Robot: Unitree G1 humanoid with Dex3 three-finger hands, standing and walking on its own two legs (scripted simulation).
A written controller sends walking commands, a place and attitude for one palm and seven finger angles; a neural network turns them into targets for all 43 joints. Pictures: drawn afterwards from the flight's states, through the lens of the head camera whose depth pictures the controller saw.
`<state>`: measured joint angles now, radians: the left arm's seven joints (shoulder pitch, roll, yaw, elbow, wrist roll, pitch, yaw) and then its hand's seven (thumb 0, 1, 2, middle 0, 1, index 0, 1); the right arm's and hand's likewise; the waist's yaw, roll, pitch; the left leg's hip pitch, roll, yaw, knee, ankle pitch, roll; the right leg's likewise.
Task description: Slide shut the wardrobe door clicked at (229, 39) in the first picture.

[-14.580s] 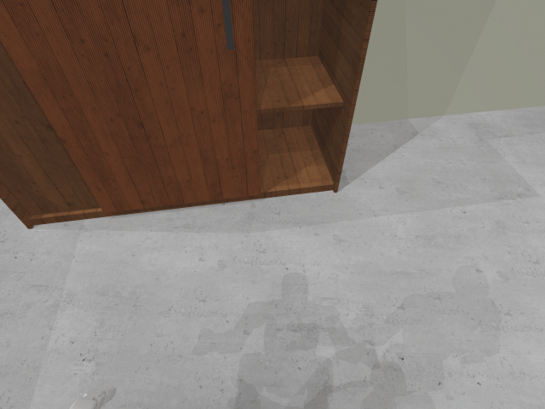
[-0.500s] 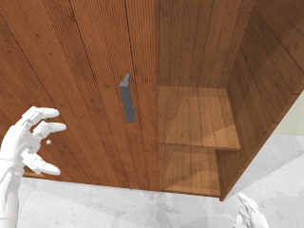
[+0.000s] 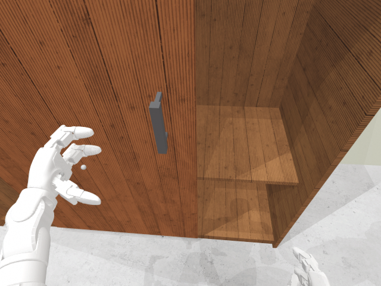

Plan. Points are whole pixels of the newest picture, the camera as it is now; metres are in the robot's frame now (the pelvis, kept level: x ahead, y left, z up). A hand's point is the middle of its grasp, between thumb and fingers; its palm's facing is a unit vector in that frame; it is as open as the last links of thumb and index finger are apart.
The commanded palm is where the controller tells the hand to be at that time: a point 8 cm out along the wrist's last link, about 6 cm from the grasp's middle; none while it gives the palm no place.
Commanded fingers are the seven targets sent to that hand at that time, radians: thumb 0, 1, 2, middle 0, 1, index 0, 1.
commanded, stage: move the hooked fingers beside the handle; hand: left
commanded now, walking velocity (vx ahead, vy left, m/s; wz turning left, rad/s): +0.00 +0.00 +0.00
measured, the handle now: (160, 123) +0.45 +0.10 +0.10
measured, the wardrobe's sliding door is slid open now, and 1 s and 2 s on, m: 0.38 0.38 0.38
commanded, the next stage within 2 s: none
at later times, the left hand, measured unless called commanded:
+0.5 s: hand (111, 149) +0.36 +0.19 +0.12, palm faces +0.00 -1.00 -0.03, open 14.0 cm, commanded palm +0.33 +0.24 +0.12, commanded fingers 0.00 -0.50 0.30 -0.30 -1.20 -0.30 -1.20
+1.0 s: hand (126, 138) +0.39 +0.16 +0.12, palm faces -0.01 -1.00 -0.03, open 14.0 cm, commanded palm +0.36 +0.22 +0.11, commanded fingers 0.00 -0.50 0.30 -0.30 -1.20 -0.30 -1.20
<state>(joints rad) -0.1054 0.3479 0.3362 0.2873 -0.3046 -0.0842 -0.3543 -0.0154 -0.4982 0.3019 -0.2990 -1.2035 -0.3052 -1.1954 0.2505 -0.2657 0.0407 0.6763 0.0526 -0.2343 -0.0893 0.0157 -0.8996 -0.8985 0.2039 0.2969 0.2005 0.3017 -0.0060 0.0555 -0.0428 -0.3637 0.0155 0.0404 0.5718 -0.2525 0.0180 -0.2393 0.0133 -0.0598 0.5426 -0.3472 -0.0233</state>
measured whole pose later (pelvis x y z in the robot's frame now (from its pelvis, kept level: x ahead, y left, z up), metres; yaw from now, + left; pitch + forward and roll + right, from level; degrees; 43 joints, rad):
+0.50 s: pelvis +0.00 +0.00 +0.00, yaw -1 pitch +3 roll +0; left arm -0.27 0.30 0.26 0.42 -0.25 -0.11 -0.24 -0.02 -0.50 0.30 -0.30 -1.20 -0.31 -1.20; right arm 0.26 -0.26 0.03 0.69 0.05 -0.18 -0.06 0.01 -0.90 -0.90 0.20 0.30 0.20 0.30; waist -0.02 0.05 -0.04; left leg -0.37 0.02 0.05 0.56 -0.25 0.01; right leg -0.25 0.02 -0.05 0.55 -0.35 -0.03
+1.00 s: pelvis +0.00 -0.01 +0.00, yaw -1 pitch +5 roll +0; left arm -0.41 0.30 0.25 0.58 -0.23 -0.17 -0.22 -0.02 -0.50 0.30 -0.30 -1.20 -0.30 -1.20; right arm 0.28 -0.27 0.02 0.69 0.05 -0.13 -0.05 0.01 -0.90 -0.90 0.20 0.30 0.20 0.30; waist -0.04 0.05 -0.05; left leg -0.40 0.03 0.05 0.58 -0.25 0.00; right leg -0.29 0.03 -0.05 0.57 -0.36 -0.04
